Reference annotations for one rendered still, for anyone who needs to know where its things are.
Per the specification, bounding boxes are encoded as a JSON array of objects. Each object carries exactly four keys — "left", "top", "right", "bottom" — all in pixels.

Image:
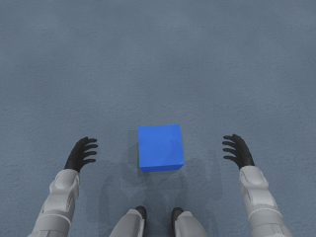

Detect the robot right hand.
[{"left": 222, "top": 133, "right": 255, "bottom": 170}]

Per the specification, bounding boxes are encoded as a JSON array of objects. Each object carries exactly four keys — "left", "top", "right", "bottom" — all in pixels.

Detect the left robot forearm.
[{"left": 28, "top": 169, "right": 80, "bottom": 237}]

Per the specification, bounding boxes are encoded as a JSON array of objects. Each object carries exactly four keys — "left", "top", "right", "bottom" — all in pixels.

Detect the robot left hand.
[{"left": 64, "top": 136, "right": 98, "bottom": 173}]

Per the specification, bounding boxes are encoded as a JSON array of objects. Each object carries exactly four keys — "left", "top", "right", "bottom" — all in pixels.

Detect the right robot forearm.
[{"left": 238, "top": 165, "right": 294, "bottom": 237}]

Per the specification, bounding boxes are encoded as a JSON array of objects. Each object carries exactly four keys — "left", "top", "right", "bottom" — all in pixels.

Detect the robot shin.
[
  {"left": 178, "top": 211, "right": 193, "bottom": 219},
  {"left": 127, "top": 209, "right": 142, "bottom": 217}
]

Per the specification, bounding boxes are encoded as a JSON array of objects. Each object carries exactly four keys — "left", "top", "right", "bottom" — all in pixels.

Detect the carton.
[{"left": 138, "top": 123, "right": 185, "bottom": 173}]

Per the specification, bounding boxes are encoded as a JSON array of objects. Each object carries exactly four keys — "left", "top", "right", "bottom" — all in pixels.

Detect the robot right shin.
[{"left": 178, "top": 211, "right": 193, "bottom": 219}]

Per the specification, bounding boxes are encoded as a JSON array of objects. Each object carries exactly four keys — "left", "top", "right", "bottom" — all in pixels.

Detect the robot left shin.
[{"left": 127, "top": 209, "right": 142, "bottom": 217}]

